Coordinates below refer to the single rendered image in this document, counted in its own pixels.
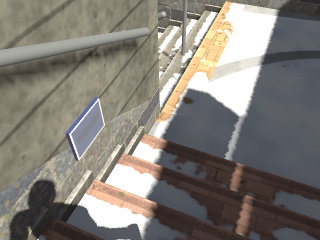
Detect stairs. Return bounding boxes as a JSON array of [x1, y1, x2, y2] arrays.
[[158, 10, 219, 113], [37, 134, 320, 240]]

